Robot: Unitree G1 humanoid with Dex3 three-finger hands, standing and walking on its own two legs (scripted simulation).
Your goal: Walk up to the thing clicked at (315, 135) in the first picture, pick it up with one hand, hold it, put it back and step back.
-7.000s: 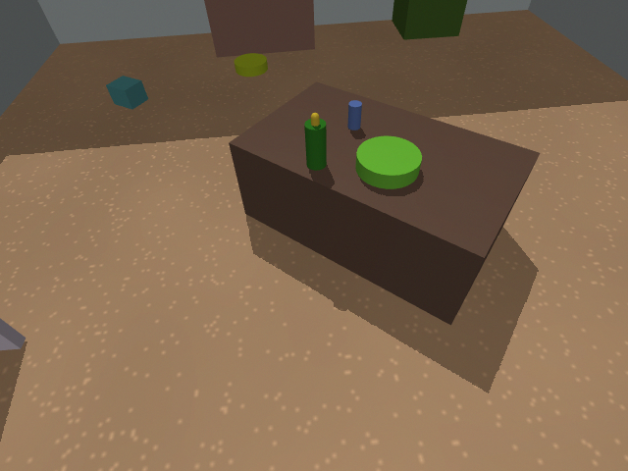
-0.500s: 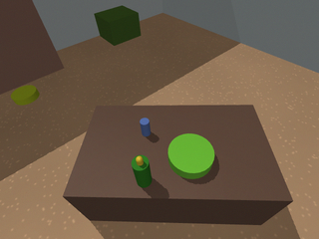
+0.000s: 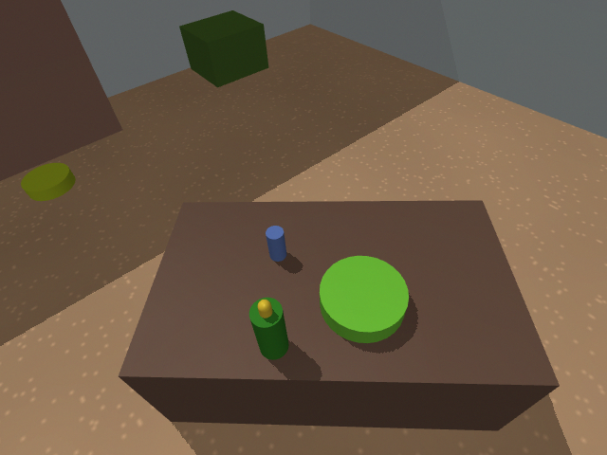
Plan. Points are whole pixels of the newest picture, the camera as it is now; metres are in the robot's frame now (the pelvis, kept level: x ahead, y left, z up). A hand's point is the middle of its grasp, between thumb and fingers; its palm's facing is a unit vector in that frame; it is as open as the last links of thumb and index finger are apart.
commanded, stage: go down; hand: left
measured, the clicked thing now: (269, 326) +0.44 +0.12 -0.29
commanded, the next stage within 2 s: none
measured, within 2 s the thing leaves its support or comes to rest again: neither
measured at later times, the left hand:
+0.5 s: hand out of the picture +0.14 +0.26 -0.15, palm faces +0.03 -0.94 -0.33, open 16.7 cm
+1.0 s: hand out of the picture +0.15 +0.27 -0.14, palm faces +0.03 -0.95 -0.31, open 17.3 cm
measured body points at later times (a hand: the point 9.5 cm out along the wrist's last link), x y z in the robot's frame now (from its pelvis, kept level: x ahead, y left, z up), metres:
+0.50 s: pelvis +0.00 +0.02 -0.02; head +0.04 +0.02 +0.43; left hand +0.14 +0.31 -0.12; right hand +0.13 -0.23 -0.12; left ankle -0.04 +0.13 -0.75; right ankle +0.00 -0.09 -0.75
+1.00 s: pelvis +0.01 +0.03 -0.04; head +0.05 +0.04 +0.41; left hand +0.15 +0.32 -0.12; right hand +0.17 -0.21 -0.13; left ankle -0.04 +0.13 -0.75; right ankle +0.00 -0.09 -0.75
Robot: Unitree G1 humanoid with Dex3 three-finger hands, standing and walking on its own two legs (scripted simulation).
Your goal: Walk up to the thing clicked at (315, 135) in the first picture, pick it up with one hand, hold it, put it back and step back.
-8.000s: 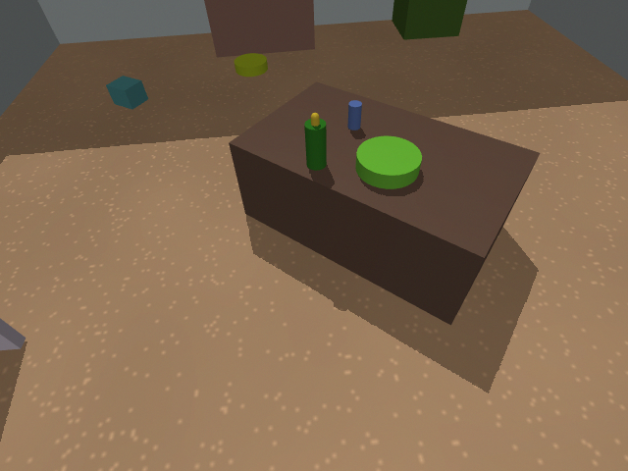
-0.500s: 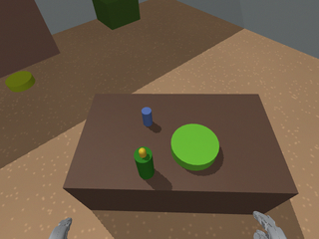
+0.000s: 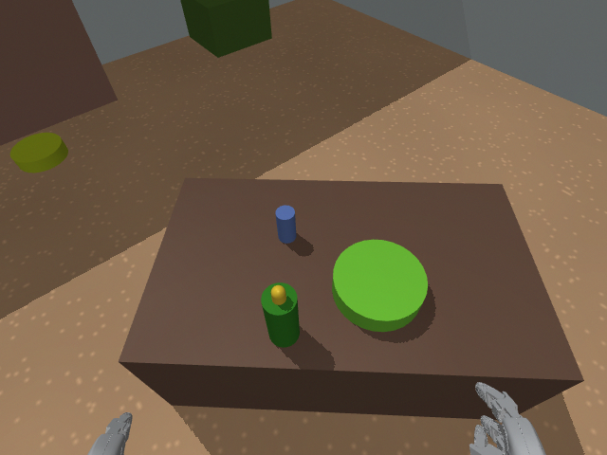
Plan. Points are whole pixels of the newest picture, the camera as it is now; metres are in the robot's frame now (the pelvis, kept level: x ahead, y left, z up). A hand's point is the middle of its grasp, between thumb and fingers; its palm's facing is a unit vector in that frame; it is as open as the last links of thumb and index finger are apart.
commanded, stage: go down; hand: left
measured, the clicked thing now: (281, 312) +0.43 +0.07 -0.25
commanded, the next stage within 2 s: none
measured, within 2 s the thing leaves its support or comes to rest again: neither
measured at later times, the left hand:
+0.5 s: hand (138, 400) +0.23 +0.25 -0.07, palm faces +0.09 -0.96 -0.28, open 17.4 cm
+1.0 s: hand (140, 310) +0.34 +0.27 -0.03, palm faces +0.01 -0.99 -0.12, open 17.7 cm
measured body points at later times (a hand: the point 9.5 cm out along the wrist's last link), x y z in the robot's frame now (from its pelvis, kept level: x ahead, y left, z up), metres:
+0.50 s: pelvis -0.03 -0.01 -0.02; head +0.01 +0.00 +0.43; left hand +0.22 +0.30 -0.05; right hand +0.12 -0.27 -0.10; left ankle -0.04 +0.10 -0.71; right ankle -0.02 -0.13 -0.71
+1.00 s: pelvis -0.04 -0.01 -0.02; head +0.05 +0.01 +0.42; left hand +0.34 +0.32 -0.02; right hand -0.01 -0.29 -0.12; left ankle -0.04 +0.10 -0.71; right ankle -0.02 -0.13 -0.71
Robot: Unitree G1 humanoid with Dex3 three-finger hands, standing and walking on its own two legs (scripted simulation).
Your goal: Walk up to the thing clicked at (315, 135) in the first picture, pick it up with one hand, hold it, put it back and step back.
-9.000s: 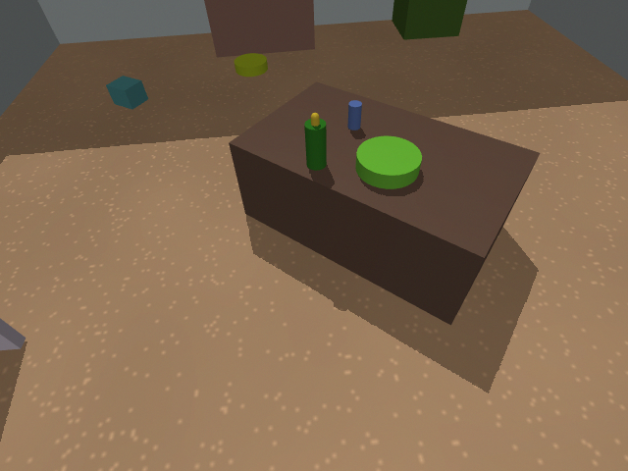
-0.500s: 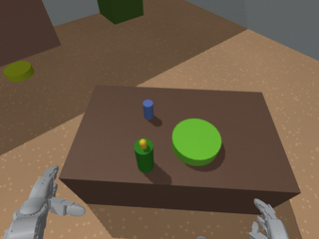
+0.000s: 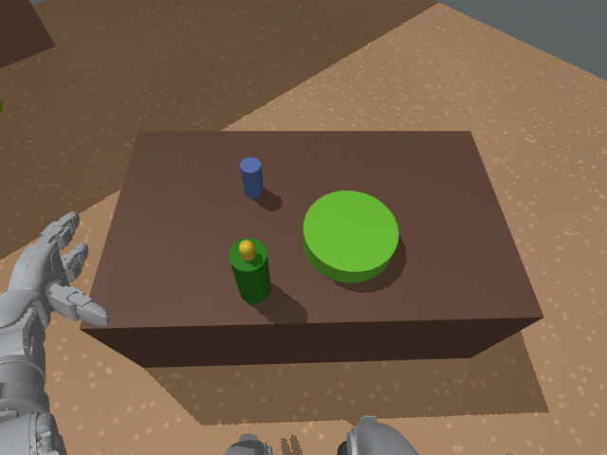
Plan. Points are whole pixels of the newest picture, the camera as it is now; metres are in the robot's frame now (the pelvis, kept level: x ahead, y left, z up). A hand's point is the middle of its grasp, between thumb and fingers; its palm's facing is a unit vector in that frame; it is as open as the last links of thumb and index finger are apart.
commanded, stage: go down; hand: left
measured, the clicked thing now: (251, 269) +0.47 +0.09 -0.22
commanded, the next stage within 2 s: none
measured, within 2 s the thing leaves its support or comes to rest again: neither
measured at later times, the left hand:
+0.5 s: hand (90, 230) +0.44 +0.29 +0.01, palm faces +0.01 -1.00 -0.05, open 17.7 cm
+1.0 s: hand (90, 216) +0.46 +0.30 +0.01, palm faces -0.01 -1.00 -0.03, open 17.7 cm
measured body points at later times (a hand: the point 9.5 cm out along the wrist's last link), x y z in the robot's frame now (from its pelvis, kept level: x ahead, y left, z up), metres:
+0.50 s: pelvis +0.00 +0.00 -0.01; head +0.12 +0.03 +0.42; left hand +0.43 +0.35 +0.02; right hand +0.02 -0.28 -0.11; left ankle +0.00 +0.10 -0.69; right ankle +0.03 -0.12 -0.69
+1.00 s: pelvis +0.00 +0.01 -0.02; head +0.14 +0.05 +0.41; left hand +0.45 +0.35 +0.02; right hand +0.02 -0.26 -0.12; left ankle +0.00 +0.10 -0.69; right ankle +0.03 -0.12 -0.69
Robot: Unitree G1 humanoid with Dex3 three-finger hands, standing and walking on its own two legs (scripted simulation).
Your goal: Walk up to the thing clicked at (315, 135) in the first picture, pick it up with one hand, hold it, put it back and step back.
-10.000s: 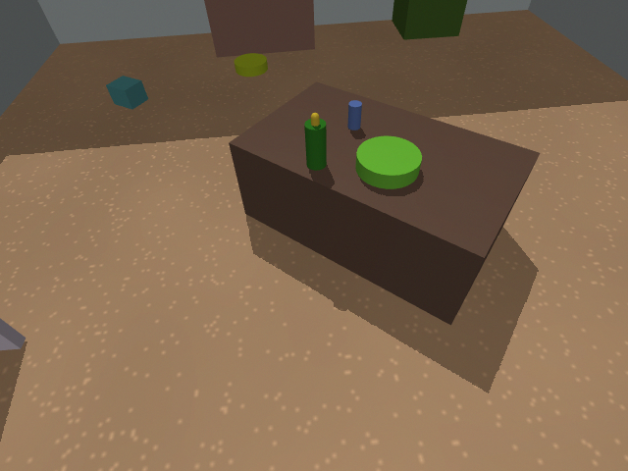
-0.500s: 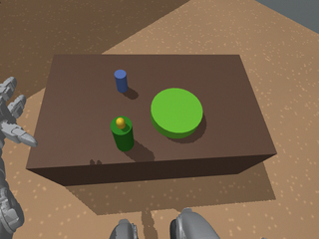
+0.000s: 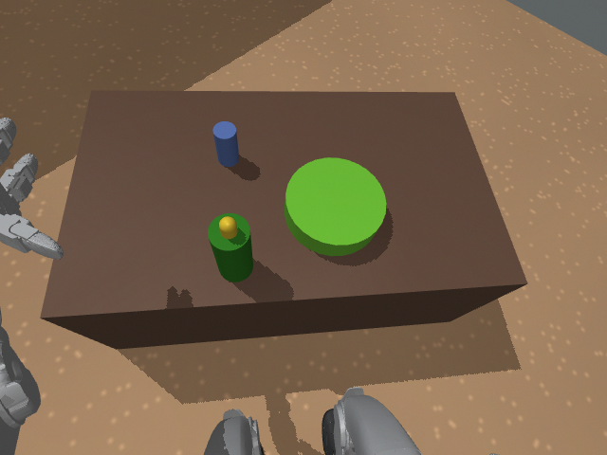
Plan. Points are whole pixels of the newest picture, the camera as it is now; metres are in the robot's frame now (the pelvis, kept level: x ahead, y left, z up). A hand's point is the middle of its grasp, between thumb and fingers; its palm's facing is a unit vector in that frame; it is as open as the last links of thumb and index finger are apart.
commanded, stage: go down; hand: left
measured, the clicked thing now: (232, 246) +0.47 +0.09 -0.20
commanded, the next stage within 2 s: none
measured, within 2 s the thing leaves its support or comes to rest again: neither
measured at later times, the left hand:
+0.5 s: hand (38, 180) +0.47 +0.30 +0.04, palm faces +0.01 -1.00 -0.02, open 17.2 cm
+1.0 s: hand (33, 167) +0.48 +0.29 +0.06, palm faces -0.01 -1.00 -0.01, open 16.9 cm
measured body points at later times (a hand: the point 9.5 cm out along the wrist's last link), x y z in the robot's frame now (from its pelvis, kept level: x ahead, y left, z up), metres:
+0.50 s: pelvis -0.01 -0.01 -0.01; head +0.15 +0.03 +0.41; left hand +0.47 +0.35 +0.05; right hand +0.00 -0.28 -0.10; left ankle -0.01 +0.09 -0.66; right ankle +0.03 -0.13 -0.66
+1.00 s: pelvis +0.00 -0.01 -0.01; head +0.15 +0.03 +0.41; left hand +0.47 +0.35 +0.06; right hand +0.01 -0.28 -0.10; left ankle -0.01 +0.09 -0.66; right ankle +0.03 -0.13 -0.66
